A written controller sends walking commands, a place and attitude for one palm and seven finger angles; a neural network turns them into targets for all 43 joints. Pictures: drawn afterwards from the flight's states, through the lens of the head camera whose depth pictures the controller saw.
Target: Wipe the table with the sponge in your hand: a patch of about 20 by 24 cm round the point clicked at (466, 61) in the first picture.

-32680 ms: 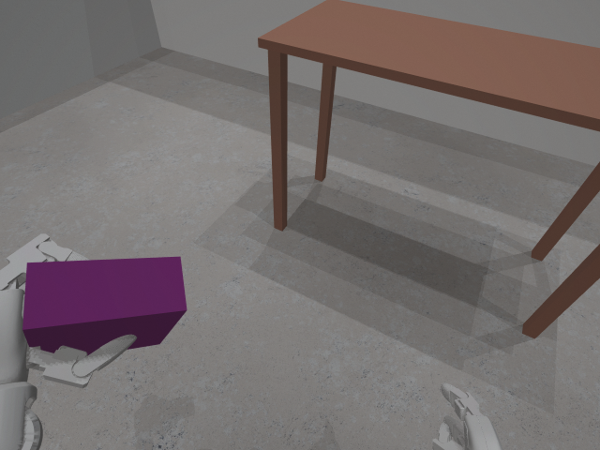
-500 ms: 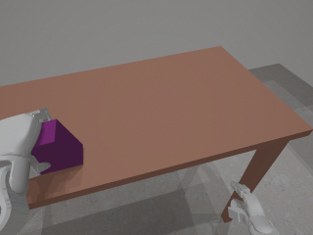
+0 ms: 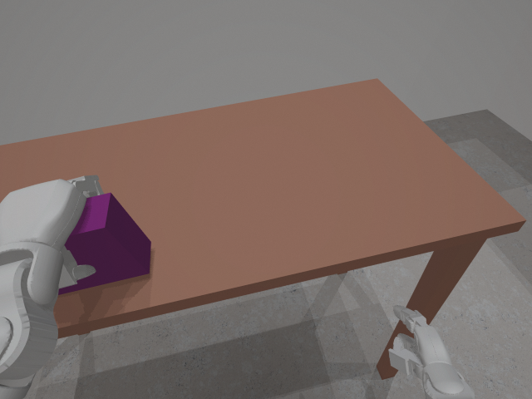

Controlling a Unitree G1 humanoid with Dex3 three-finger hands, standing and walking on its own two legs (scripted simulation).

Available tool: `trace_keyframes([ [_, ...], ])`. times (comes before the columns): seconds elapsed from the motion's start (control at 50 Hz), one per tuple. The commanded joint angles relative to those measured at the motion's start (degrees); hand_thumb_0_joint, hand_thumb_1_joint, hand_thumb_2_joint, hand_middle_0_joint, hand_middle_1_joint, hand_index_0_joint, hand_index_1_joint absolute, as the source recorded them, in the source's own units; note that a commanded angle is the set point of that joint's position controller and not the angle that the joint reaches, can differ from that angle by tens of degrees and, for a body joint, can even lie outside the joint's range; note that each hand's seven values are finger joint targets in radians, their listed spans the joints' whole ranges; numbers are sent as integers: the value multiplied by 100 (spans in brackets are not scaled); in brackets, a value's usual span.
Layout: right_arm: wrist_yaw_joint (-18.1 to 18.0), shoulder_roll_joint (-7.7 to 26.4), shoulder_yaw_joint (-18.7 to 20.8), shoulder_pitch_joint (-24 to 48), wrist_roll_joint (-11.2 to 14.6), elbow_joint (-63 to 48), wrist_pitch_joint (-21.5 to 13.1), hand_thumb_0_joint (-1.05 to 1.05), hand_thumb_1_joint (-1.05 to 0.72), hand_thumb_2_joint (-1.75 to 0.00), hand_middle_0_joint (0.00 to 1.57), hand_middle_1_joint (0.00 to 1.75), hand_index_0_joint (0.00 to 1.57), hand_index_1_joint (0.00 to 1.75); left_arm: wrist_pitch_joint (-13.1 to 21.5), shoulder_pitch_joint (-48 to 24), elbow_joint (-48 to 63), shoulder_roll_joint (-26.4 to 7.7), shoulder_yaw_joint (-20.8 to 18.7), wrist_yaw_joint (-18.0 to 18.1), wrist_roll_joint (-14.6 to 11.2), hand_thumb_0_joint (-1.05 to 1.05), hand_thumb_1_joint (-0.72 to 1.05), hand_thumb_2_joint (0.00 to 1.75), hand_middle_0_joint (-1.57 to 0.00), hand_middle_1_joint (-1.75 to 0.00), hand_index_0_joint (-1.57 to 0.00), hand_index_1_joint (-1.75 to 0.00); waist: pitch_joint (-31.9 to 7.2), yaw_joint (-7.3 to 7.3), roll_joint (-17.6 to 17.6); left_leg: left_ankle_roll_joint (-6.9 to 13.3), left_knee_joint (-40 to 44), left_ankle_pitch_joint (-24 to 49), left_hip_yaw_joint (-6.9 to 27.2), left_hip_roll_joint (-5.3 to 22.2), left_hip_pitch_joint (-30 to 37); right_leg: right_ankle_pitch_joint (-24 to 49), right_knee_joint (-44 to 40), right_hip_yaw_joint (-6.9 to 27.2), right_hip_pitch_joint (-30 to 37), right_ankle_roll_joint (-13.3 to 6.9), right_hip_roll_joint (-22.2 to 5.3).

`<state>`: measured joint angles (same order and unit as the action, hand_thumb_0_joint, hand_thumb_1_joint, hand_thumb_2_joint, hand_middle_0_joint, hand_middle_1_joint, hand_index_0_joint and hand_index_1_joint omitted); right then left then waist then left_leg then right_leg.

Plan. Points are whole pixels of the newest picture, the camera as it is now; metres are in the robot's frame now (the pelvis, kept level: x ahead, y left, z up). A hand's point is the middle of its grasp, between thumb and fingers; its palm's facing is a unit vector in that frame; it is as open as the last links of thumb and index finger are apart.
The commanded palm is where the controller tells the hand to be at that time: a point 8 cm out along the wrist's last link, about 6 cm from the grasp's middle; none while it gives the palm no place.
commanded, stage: lift the sponge slowly off the table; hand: left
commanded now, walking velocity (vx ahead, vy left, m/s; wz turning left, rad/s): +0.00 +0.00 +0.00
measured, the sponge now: (89, 254) +0.24 +0.30 +0.12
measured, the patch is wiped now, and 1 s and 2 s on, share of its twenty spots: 1.00 1.00 1.00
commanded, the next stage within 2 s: bring the sponge back beside the body in 1.40 s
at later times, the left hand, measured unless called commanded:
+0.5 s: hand (56, 224) +0.23 +0.30 +0.20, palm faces +0.11 +0.00 -0.99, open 9.6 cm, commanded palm +0.19 +0.30 +0.28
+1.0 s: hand (46, 198) +0.24 +0.30 +0.23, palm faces +0.17 -0.01 -0.99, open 9.6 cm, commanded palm +0.19 +0.31 +0.31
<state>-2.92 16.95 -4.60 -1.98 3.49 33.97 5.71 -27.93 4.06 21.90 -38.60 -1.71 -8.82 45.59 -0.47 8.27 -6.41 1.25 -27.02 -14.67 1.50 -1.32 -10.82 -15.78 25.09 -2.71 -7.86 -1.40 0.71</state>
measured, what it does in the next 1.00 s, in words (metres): stands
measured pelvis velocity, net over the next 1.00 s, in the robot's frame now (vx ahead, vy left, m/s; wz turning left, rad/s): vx -0.03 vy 0.00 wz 0.00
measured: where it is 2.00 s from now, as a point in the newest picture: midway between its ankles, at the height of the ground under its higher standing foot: outside the picture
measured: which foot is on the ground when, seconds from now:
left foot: down 0.00-1.00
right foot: down 0.00-1.00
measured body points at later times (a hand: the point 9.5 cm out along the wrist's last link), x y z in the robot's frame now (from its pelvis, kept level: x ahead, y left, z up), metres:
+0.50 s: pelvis -0.01 -0.02 +0.00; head -0.02 -0.07 +0.45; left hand +0.22 +0.29 +0.25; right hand +0.23 -0.23 -0.08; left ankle +0.00 +0.11 -0.74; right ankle -0.02 -0.11 -0.74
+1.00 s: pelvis -0.03 +0.00 +0.00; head -0.04 -0.05 +0.45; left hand +0.23 +0.30 +0.28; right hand +0.22 -0.20 -0.08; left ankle +0.00 +0.11 -0.74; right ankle -0.02 -0.11 -0.74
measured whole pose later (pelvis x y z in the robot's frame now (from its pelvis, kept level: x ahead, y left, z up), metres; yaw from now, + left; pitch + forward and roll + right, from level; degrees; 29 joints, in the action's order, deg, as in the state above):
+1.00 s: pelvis -0.03 +0.00 +0.00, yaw +0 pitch -3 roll +0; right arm -4.5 17.8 -4.6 -2.3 4.2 35.0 4.3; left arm -26.1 -11.8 12.8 -43.1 -2.4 -15.4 44.0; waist 0.4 8.1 -7.0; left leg 0.8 -25.1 -11.2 1.5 -1.4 -10.7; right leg -13.3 25.1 -2.6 -8.7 -1.8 0.6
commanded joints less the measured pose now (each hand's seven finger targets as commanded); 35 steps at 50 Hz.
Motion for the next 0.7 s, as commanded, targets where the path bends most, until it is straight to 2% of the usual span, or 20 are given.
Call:
trace_keyframes([
  [0.0,-60,528,202,1382,5,-1092,-346,0,-90,-90,20,30,20,30,52,-1687,1078,-1636,-1074,203,197,0,10,130,-120,-160,-120,-160,-1200,-28,87,100,295,1732,180,-95,364,1483,-276,451,417,-286,205],
  [0.02,-83,588,234,1127,-53,-983,-341,0,-90,-90,20,30,20,30,65,-1815,853,-1832,-1206,240,230,0,10,130,-120,-160,-120,-160,-1298,4,146,97,229,1839,117,-111,323,1561,-228,318,470,-254,110],
  [0.06,-95,590,253,1093,-43,-925,-305,0,-90,-90,20,30,20,30,123,-1779,602,-1738,-1124,204,190,0,10,130,-120,-160,-120,-160,-1131,-37,169,95,253,1711,80,-115,349,1489,-328,323,376,-220,107],
  [0.1,-91,554,228,1373,-6,-1058,-360,0,-90,-90,20,30,20,30,157,-1762,927,-1926,-1316,188,178,0,10,130,-120,-160,-120,-160,-1340,16,97,110,221,1788,150,-149,446,1626,-303,589,499,-292,172],
  [0.12,-90,574,244,1149,-65,-1008,-363,0,-90,-90,20,30,20,30,195,-1828,949,-1985,-1348,206,144,0,10,130,-120,-160,-120,-160,-1517,42,88,111,157,1978,87,-161,417,1860,-206,387,619,-243,62],
  [0.18,-44,588,284,1083,-47,-964,-288,0,-90,-90,20,30,20,30,203,-1263,854,-1954,-1459,104,-27,0,10,130,-120,-160,-120,-160,-1317,47,134,105,101,2045,26,-155,372,2170,-225,378,564,-174,54],
  [0.2,-49,554,248,1334,2,-1075,-343,0,-90,-90,20,30,20,30,165,-1226,936,-1996,-1547,78,-43,0,10,130,-120,-160,-120,-160,-1306,41,171,107,90,1984,90,-165,375,2138,-238,640,547,-225,133],
  [0.22,-72,619,266,1083,-41,-960,-309,0,-90,-90,20,30,20,30,143,-1347,694,-2137,-1610,82,-39,0,10,130,-120,-160,-120,-160,-1278,28,311,107,54,1992,24,-159,274,2148,-193,437,539,-160,40],
  [0.28,-121,640,285,1060,-10,-957,-270,0,-90,-90,20,30,20,30,156,-1493,394,-2160,-1551,-23,-129,0,10,130,-120,-160,-120,-160,-979,-1,397,124,84,1678,-3,-164,217,1789,-318,421,310,-95,29],
  [0.3,-133,632,258,1294,44,-1024,-331,0,-90,-90,20,30,20,30,159,-1682,493,-2240,-1588,-43,-78,0,10,130,-120,-160,-120,-160,-1035,-44,315,124,102,1619,69,-171,293,1659,-359,699,277,-165,112],
  [0.32,-164,648,253,1082,-3,-987,-326,0,-90,-90,20,30,20,30,187,-1899,374,-2271,-1533,-54,-89,0,10,130,-120,-160,-120,-160,-1111,-22,320,132,79,1631,10,-184,255,1626,-324,475,330,-111,-8],
  [0.38,-214,628,265,1067,-1,-969,-366,0,-90,-90,20,30,20,30,371,-2001,269,-2163,-1390,-167,-143,0,10,130,-120,-160,-120,-160,-1032,-49,311,139,107,1534,-9,-187,329,1559,-385,417,245,-82,-15],
  [0.4,-216,604,249,1292,51,-1058,-440,0,-90,-90,20,30,20,30,404,-2079,537,-2241,-1476,-169,-110,0,10,130,-120,-160,-120,-160,-1168,-79,133,138,120,1519,72,-185,433,1489,-398,702,287,-159,72],
  [0.42,-239,616,235,1089,-17,-986,-439,0,-90,-90,20,30,20,30,451,-2286,398,-2348,-1494,-158,-106,0,10,130,-120,-160,-120,-160,-1201,-33,115,133,87,1533,16,-197,354,1438,-366,488,305,-120,-57],
  [0.48,-242,616,269,1036,-21,-938,-432,0,-90,-90,20,30,20,30,588,-2256,255,-2308,-1486,-180,-124,0,10,130,-120,-160,-120,-160,-1031,-36,178,118,176,1408,14,-171,354,1271,-451,423,226,-114,-24],
  [0.5,-233,582,246,1299,30,-1040,-505,0,-90,-90,20,30,20,30,578,-2344,464,-2320,-1528,-158,-86,0,10,130,-120,-160,-120,-160,-1094,-39,38,107,204,1356,109,-174,392,1159,-455,710,248,-206,62],
  [0.54,-227,599,267,1050,-28,-916,-498,0,-90,-90,20,30,20,30,597,-2454,105,-2301,-1518,-101,-103,0,10,130,-120,-160,-120,-160,-1076,-14,189,86,198,1440,41,-168,316,1240,-429,454,284,-159,-18],
  [0.58,-206,610,296,1063,-34,-922,-455,0,-90,-90,20,30,20,30,572,-2334,191,-2382,-1620,-87,-139,0,10,130,-120,-160,-120,-160,-1125,55,221,82,251,1359,24,-173,287,1168,-434,460,330,-145,-18],
  [0.6,-190,581,243,1349,24,-1009,-507,0,-90,-90,20,30,20,30,495,-2484,218,-2359,-1595,-82,-99,0,10,130,-120,-160,-120,-160,-1084,25,112,66,294,1269,114,-159,288,996,-474,755,278,-236,53],
  [0.68,-174,652,288,1159,-2,-879,-413,0,-90,-90,20,30,20,30,316,-2699,-212,-2352,-1481,-130,-118,0,10,130,-120,-160,-120,-160,-1044,43,205,51,313,1187,25,-152,149,941,-463,523,268,-164,-29],
])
